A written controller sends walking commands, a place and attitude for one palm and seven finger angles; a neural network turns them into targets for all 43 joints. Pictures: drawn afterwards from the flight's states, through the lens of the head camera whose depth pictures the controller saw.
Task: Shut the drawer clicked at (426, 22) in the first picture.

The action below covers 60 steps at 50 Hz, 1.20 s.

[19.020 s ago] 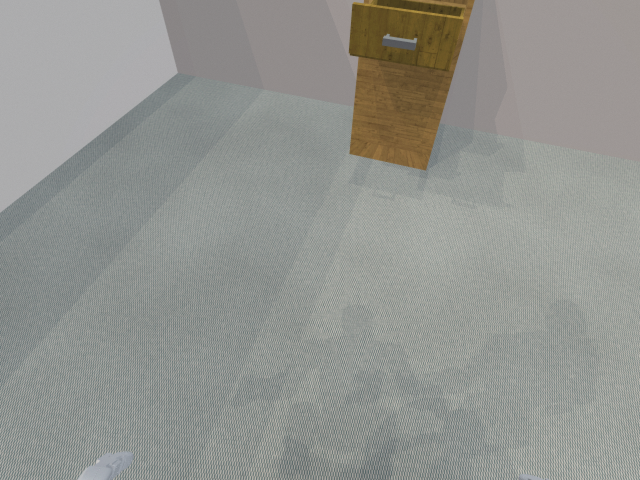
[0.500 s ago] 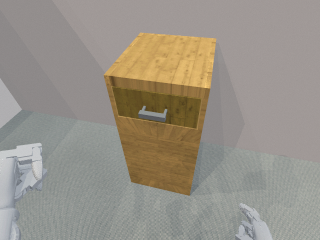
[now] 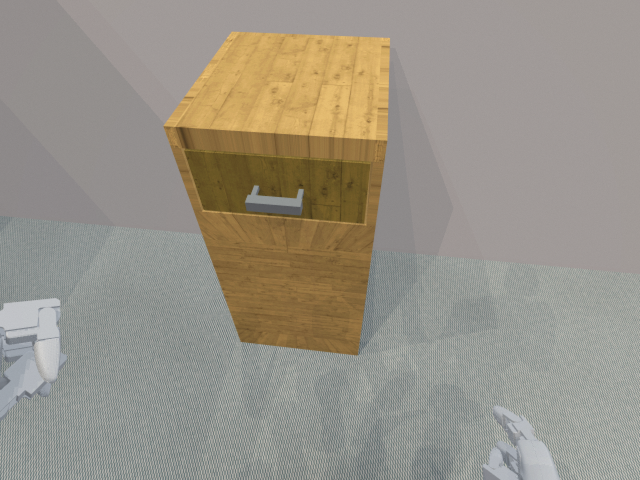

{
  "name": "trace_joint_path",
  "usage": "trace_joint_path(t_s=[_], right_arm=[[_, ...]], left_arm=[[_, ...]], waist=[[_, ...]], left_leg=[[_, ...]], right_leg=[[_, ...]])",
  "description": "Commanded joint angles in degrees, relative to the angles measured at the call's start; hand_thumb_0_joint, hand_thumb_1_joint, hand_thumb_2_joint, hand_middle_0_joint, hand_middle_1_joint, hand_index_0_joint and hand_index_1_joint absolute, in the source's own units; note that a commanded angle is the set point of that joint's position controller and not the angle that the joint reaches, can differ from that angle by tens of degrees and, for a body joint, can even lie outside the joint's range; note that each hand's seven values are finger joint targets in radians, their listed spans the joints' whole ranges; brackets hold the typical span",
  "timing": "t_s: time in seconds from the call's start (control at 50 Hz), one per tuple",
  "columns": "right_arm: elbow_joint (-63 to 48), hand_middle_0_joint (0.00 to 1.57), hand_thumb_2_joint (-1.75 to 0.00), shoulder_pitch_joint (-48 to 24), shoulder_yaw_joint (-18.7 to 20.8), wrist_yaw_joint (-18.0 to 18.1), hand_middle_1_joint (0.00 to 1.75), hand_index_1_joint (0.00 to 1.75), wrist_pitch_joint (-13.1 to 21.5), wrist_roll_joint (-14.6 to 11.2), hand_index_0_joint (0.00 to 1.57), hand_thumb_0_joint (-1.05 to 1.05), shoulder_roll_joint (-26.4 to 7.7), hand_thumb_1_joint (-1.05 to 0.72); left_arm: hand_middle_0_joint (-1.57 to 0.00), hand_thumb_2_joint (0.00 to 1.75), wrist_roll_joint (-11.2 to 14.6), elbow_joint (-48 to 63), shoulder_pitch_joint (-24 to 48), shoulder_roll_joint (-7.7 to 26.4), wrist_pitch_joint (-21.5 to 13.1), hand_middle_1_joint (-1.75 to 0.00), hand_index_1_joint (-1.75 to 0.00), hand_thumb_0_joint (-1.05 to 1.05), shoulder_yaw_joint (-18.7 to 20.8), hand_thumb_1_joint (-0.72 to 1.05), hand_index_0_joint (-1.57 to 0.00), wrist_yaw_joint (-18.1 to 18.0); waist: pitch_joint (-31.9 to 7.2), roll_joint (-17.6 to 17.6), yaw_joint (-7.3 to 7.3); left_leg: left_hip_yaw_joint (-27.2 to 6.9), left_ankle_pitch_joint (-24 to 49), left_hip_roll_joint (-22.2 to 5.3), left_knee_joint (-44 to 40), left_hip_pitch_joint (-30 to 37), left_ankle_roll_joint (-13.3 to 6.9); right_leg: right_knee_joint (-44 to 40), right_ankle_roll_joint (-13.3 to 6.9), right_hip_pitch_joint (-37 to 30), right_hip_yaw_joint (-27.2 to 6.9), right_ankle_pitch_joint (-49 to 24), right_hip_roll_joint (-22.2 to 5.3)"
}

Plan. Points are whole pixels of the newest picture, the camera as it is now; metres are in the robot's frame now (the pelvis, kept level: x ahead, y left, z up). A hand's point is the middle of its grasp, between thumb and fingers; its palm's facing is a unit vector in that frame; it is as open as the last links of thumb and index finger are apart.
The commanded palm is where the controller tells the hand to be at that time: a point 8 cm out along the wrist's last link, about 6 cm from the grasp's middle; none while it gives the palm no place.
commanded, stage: step back with the hand held close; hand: left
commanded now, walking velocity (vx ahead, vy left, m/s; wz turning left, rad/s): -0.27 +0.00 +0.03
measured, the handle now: (276, 198) +0.63 +0.12 -0.05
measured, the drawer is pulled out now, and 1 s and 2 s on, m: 0.00 0.00 0.00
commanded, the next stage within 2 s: stop stepping back and stand still in 1.20 s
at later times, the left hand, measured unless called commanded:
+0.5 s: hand (26, 423) +0.14 +0.23 +0.17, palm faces +0.41 -0.75 -0.51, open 3.2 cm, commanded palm +0.07 +0.27 +0.18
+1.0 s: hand out of the picture +0.09 +0.24 +0.17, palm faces +0.46 -0.72 -0.52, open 3.2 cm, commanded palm +0.03 +0.26 +0.18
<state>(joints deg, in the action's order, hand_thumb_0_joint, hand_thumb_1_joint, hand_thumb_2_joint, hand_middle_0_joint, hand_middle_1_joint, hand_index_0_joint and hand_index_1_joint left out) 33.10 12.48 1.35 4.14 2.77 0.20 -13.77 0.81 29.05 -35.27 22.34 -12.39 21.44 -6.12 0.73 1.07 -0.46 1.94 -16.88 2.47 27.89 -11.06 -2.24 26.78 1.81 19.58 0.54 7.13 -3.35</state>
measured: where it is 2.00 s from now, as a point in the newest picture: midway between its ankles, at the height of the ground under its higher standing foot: outside the picture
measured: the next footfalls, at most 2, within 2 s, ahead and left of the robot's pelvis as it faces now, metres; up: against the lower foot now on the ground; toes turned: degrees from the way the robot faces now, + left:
right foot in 0.94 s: -0.07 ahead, -0.14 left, +0.00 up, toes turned +7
left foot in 1.48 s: -0.21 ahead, +0.11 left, +0.00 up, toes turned +5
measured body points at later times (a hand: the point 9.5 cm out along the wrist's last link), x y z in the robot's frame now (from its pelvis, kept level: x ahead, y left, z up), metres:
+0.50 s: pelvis -0.05 -0.01 -0.01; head -0.04 -0.01 +0.44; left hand +0.11 +0.27 +0.19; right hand +0.11 -0.26 -0.09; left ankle -0.02 +0.09 -0.74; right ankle +0.07 -0.14 -0.74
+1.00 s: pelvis -0.09 -0.03 -0.01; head -0.06 +0.00 +0.44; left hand +0.06 +0.27 +0.20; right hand +0.09 -0.25 -0.09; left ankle -0.02 +0.09 -0.74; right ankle -0.11 -0.15 -0.74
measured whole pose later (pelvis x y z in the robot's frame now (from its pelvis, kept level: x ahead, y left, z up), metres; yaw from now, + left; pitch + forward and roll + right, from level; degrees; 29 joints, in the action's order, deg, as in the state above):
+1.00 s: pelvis -0.09 -0.03 -0.01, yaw +2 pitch +5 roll -1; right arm 34.6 13.1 1.3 3.6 7.6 0.9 -9.8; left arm -0.6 34.5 -35.5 23.7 -19.1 28.1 -8.3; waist -2.5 -1.6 0.4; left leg -0.9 -12.2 -1.2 36.5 -29.1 -0.1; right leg 34.0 -0.2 18.5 -3.9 19.9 3.9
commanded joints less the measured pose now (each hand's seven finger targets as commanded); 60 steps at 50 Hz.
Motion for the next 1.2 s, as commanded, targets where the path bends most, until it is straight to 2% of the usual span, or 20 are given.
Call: trace_joint_path(t_s=[0.0, 0.14, 0.22, 0.3, 0.46, 0.52, 0.64, 0.7, 0.74, 0.76, 0.8, 0.84, 0.88, 0.94, 0.98, 1.0, 1.04, 1.08, 1.12, 1.18], right_arm=[[-10.4, 0.20, -0.90, -6.4, 2.1, 1.0, 0.30, 0.30, 3.3, 0.2, 0.20, 0.00, -6.6, -0.90], [-10.5, 0.20, -0.90, -5.4, 2.0, 1.3, 0.30, 0.30, 4.1, -0.1, 0.20, 0.00, -7.1, -0.90], [-10.8, 0.20, -0.90, -4.7, 2.1, 1.0, 0.30, 0.30, 4.5, 0.3, 0.20, 0.00, -6.8, -0.90], [-10.8, 0.20, -0.90, -4.3, 1.9, 0.9, 0.30, 0.30, 4.9, 0.7, 0.20, 0.00, -6.7, -0.90], [-11.4, 0.20, -0.90, -4.9, 2.5, 1.1, 0.30, 0.30, 5.9, 0.1, 0.20, 0.00, -7.3, -0.90], [-10.7, 0.20, -0.90, -4.1, 2.9, 0.9, 0.30, 0.30, 6.2, 0.0, 0.20, 0.00, -7.2, -0.90], [-8.9, 0.20, -0.90, -2.7, 3.6, -0.5, 0.30, 0.30, 4.9, 0.7, 0.20, 0.00, -6.1, -0.90], [-8.1, 0.20, -0.90, -3.4, 3.1, -0.7, 0.30, 0.30, 3.5, 0.9, 0.20, 0.00, -5.0, -0.90], [-8.3, 0.20, -0.90, -3.9, 3.5, -0.2, 0.30, 0.30, 3.2, 0.7, 0.20, 0.00, -5.8, -0.90], [-8.9, 0.20, -0.90, -4.2, 3.4, 0.1, 0.30, 0.30, 3.6, 0.8, 0.20, 0.00, -6.6, -0.90], [-10.3, 0.20, -0.90, -6.4, 3.3, 0.9, 0.30, 0.30, 5.3, 0.6, 0.20, 0.00, -7.1, -0.90], [-9.4, 0.20, -0.90, -4.8, 4.1, 1.0, 0.30, 0.30, 6.3, 0.6, 0.20, 0.00, -6.0, -0.90], [-9.2, 0.20, -0.90, -5.0, 4.6, 1.1, 0.30, 0.30, 7.4, 0.5, 0.20, 0.00, -6.2, -0.90], [-6.4, 0.20, -0.90, -5.0, 3.5, 0.3, 0.30, 0.30, 8.2, 0.9, 0.20, 0.00, -5.8, -0.90], [-4.2, 0.20, -0.90, -3.8, 2.7, -0.1, 0.30, 0.30, 7.5, 1.3, 0.20, 0.00, -5.0, -0.90], [-4.5, 0.20, -0.90, -4.7, 2.4, 0.3, 0.30, 0.30, 7.4, 1.8, 0.20, 0.00, -5.2, -0.90], [-5.2, 0.20, -0.90, -4.0, 3.2, 0.7, 0.30, 0.30, 7.0, 0.4, 0.20, 0.00, -5.0, -0.90], [-7.0, 0.20, -0.90, -5.3, 3.0, 0.7, 0.30, 0.30, 6.1, 0.2, 0.20, 0.00, -4.4, -0.90], [-8.9, 0.20, -0.90, -6.8, 3.0, 0.3, 0.30, 0.30, 5.6, 0.2, 0.20, 0.00, -4.9, -0.90], [-10.3, 0.20, -0.90, -8.5, 3.0, 0.2, 0.30, 0.30, 6.2, 0.7, 0.20, 0.00, -6.0, -0.90]], left_arm=[[-1.40, 0.90, 0.6, 11.5, 1.2, 8.4, -3.8, -1.60, -1.60, 0.00, 7.8, 0.90, -1.40, -2.0], [-1.40, 0.90, -1.0, 9.3, 5.5, 6.9, -4.6, -1.60, -1.60, 0.00, 6.4, 0.90, -1.40, -2.4], [-1.40, 0.90, -1.5, 11.9, 6.9, 8.0, -5.5, -1.60, -1.60, 0.00, 6.8, 0.90, -1.40, -2.5], [-1.40, 0.90, -1.4, 13.9, 5.8, 8.9, -6.4, -1.60, -1.60, 0.00, 7.5, 0.90, -1.40, -3.0], [-1.40, 0.90, -2.1, 13.7, 4.6, 8.8, -8.0, -1.60, -1.60, 0.00, 9.1, 0.90, -1.40, -3.4], [-1.40, 0.90, -2.4, 12.7, 4.4, 8.7, -8.3, -1.60, -1.60, 0.00, 9.5, 0.90, -1.40, -3.2], [-1.40, 0.90, -1.0, 14.1, 5.8, 9.7, -8.0, -1.60, -1.60, 0.00, 8.6, 0.90, -1.40, -2.8], [-1.40, 0.90, 0.0, 13.7, 3.5, 10.3, -7.9, -1.60, -1.60, 0.00, 9.4, 0.90, -1.40, -3.5], [-1.40, 0.90, 0.3, 14.8, 1.4, 10.5, -8.4, -1.60, -1.60, 0.00, 10.1, 0.90, -1.40, -3.8], [-1.40, 0.90, 0.0, 16.1, 1.0, 10.2, -8.8, -1.60, -1.60, 0.00, 10.0, 0.90, -1.40, -3.8], [-1.40, 0.90, -2.1, 17.6, 1.7, 9.6, -9.4, -1.60, -1.60, 0.00, 11.4, 0.90, -1.40, -4.0], [-1.40, 0.90, -1.9, 18.5, 2.6, 10.1, -9.1, -1.60, -1.60, 0.00, 11.9, 0.90, -1.40, -3.8], [-1.40, 0.90, -1.8, 16.4, 0.8, 9.8, -8.8, -1.60, -1.60, 0.00, 12.2, 0.90, -1.40, -3.6], [-1.40, 0.90, -0.3, 13.9, -0.3, 7.7, -9.1, -1.60, -1.60, 0.00, 8.0, 0.90, -1.40, -2.2], [-1.40, 0.90, -0.7, 13.7, 4.1, 9.4, -10.0, -1.60, -1.60, 0.00, 6.9, 0.90, -1.40, -2.0], [-1.40, 0.90, -0.8, 14.7, 7.1, 10.5, -10.1, -1.60, -1.60, 0.00, 7.0, 0.90, -1.40, -2.1], [-1.40, 0.90, 0.0, 16.5, 4.9, 10.5, -9.2, -1.60, -1.60, 0.00, 6.9, 0.90, -1.40, -1.9], [-1.40, 0.90, 0.8, 16.9, -1.8, 12.3, -8.6, -1.60, -1.60, 0.00, 9.8, 0.90, -1.40, -1.4], [-1.40, 0.90, 2.0, 19.3, -4.7, 13.1, -8.3, -1.60, -1.60, 0.00, 11.0, 0.90, -1.40, -0.7], [-1.40, 0.90, 2.2, 18.5, -5.1, 12.0, -8.3, -1.60, -1.60, 0.00, 12.1, 0.90, -1.40, -0.4]], waist=[[-7.4, 2.5, 0.97], [-1.1, 0.7, 0.32], [-2.1, -3.3, 0.12], [-3.8, -1.8, -0.13], [-3.5, 6.0, -0.02], [-3.1, 3.6, 0.20], [-5.6, -9.8, -0.44], [-8.7, -10.7, -0.75], [-10.0, -4.4, -0.96], [-9.2, 2.6, -1.28], [-8.1, 16.7, -0.52], [-8.1, 11.6, -0.49], [-6.7, 5.8, 0.62], [-3.6, -1.1, -0.71], [-9.3, -2.0, -1.96], [-12.9, 0.5, -1.67], [-20.1, -2.9, -1.56], [-23.1, -1.8, -0.08], [-21.8, 2.8, 0.73], [-11.4, 11.9, 0.87]], left_leg=[[-6.1, 12.4, -7.0, -7.6, -14.0, -0.5], [-7.6, -14.6, -7.9, -10.5, -29.0, -3.8], [-6.5, -16.3, -5.2, -4.8, -25.6, -3.2], [-7.0, -15.9, -5.0, -3.9, -22.2, -2.9], [-11.1, -20.6, -9.3, -11.4, -37.1, -5.1], [-10.3, -20.4, -8.9, -9.0, -40.3, -5.2], [-4.0, -11.8, -1.8, 11.0, -17.7, -1.0], [-3.0, -7.2, -1.8, 9.7, -9.6, -0.4], [-6.3, -9.8, -4.0, 2.7, -10.3, -2.0], [-11.0, -13.4, -7.5, -4.3, -14.9, -3.8], [-22.4, -24.2, -19.3, -17.9, -37.4, -9.1], [-19.5, -14.4, -20.9, -16.0, -34.8, -9.3], [-14.7, -7.0, -17.1, -8.7, -31.6, -7.2], [-7.5, 8.2, -8.6, 1.6, -17.2, -1.3], [-1.2, 24.3, -5.5, 6.1, -6.9, 2.1], [-0.4, 26.3, -5.4, 6.2, -3.3, 2.3], [0.6, 30.5, -4.6, 5.3, 4.3, 1.4], [-1.6, 37.9, -7.6, 1.7, 9.7, -0.2], [-5.0, 35.6, -10.7, -2.3, 7.3, -1.6], [-9.8, 6.3, -16.2, -13.5, -15.0, -4.5]], right_leg=[[5.3, -1.7, -16.8, -2.8, -14.6, -0.3], [6.9, -1.3, -18.6, -5.3, -1.8, 0.0], [-0.2, -2.4, -13.4, -9.3, 6.4, -2.1], [-2.3, -2.8, -9.6, -9.3, 12.0, -2.4], [11.3, -1.0, -22.5, -5.1, -1.9, 2.4], [13.2, -1.2, -24.3, -6.9, -6.4, 2.4], [-9.4, -6.4, -1.2, -19.3, 13.5, -8.5], [-10.1, -5.9, 3.6, -13.5, 14.9, -8.5], [-4.9, -3.9, 2.7, -10.0, 13.7, -4.9], [1.7, -2.3, -0.1, -7.2, 12.3, -1.2], [27.1, 0.5, -17.3, -2.2, 3.0, 7.5], [31.6, 0.2, -14.6, -4.5, 9.1, 7.7], [19.7, -0.3, -15.2, -5.1, 9.7, 6.8], [0.1, -2.8, -4.3, -8.9, -12.8, 1.6], [0.2, -4.3, -2.1, -14.0, -38.1, -5.5], [0.9, -4.0, -3.0, -12.4, -40.6, -5.9], [1.8, 1.5, -5.1, -7.7, -43.8, -2.9], [3.8, 1.8, -3.7, -4.4, -30.6, 0.8], [5.5, 0.7, -2.9, -3.0, -8.4, 4.4], [12.5, -0.4, -10.9, -2.0, 11.1, 7.5]])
